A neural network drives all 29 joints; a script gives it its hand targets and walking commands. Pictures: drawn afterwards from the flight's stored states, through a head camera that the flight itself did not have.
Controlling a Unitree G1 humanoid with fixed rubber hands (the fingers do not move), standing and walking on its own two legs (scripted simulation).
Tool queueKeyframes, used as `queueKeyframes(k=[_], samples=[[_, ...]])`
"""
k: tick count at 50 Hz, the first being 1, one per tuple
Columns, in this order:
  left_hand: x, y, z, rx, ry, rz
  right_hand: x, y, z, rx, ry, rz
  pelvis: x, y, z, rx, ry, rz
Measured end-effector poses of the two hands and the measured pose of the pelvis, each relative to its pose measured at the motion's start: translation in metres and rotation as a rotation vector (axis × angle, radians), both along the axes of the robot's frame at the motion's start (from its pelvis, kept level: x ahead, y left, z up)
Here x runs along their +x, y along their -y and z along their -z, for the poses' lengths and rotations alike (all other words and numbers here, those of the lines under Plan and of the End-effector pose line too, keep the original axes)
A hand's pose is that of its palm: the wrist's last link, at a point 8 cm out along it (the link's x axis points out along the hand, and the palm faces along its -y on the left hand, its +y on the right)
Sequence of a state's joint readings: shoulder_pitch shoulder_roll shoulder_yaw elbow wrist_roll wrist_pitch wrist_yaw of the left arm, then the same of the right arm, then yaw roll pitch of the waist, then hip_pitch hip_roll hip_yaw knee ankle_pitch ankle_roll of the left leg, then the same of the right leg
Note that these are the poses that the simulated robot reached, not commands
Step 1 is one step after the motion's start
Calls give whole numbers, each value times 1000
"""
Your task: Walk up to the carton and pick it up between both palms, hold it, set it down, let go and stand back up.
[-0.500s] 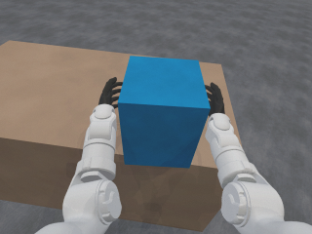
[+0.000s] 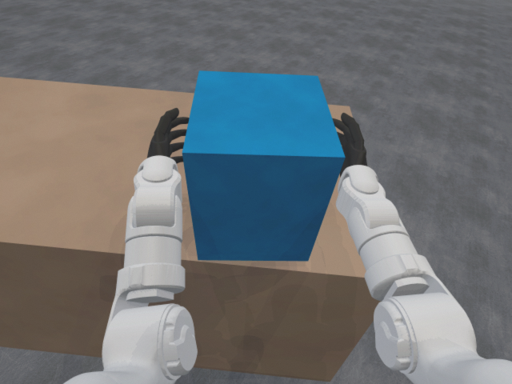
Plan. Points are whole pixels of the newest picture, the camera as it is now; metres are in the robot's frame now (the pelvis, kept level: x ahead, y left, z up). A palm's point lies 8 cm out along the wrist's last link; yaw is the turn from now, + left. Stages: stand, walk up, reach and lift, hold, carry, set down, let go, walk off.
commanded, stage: reach and lift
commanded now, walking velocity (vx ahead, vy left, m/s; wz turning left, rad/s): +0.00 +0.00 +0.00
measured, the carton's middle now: (256, 170) +0.43 -0.01 +0.13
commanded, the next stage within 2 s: hold in 1.56 s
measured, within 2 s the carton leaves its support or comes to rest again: neither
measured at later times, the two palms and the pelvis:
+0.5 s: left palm (157, 148) +0.38 +0.14 +0.21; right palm (356, 158) +0.37 -0.15 +0.20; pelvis -0.01 +0.00 +0.00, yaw +0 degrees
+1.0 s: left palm (158, 144) +0.37 +0.14 +0.22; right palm (362, 152) +0.36 -0.15 +0.21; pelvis -0.01 +0.00 +0.00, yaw +0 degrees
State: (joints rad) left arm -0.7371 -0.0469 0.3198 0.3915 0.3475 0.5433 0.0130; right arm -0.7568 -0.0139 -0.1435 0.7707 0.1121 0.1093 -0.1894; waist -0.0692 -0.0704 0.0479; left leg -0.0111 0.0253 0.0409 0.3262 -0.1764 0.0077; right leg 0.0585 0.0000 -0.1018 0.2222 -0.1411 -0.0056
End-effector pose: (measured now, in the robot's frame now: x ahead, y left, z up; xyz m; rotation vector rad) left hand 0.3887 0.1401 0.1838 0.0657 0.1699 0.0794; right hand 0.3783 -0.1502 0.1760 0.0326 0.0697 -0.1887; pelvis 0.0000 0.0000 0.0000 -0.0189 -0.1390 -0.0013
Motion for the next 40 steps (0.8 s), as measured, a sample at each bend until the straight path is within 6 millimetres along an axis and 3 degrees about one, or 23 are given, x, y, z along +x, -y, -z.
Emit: queueKeyframes(k=[12,21,34,40], samples=[[-14,13,-3,-12,-24,22,-19,12,1,13,-15,23,-12,3,1,6,17,7],[-13,5,-28,-10,-7,5,-14,4,-21,6,0,10,-16,4,1,10,12,2],[-13,-5,-24,7,-15,0,-11,-6,-20,13,-9,3,-8,0,1,2,27,-10],[-15,0,-37,12,28,5,-14,-1,-34,10,34,5,-6,-2,1,-1,29,-5]])
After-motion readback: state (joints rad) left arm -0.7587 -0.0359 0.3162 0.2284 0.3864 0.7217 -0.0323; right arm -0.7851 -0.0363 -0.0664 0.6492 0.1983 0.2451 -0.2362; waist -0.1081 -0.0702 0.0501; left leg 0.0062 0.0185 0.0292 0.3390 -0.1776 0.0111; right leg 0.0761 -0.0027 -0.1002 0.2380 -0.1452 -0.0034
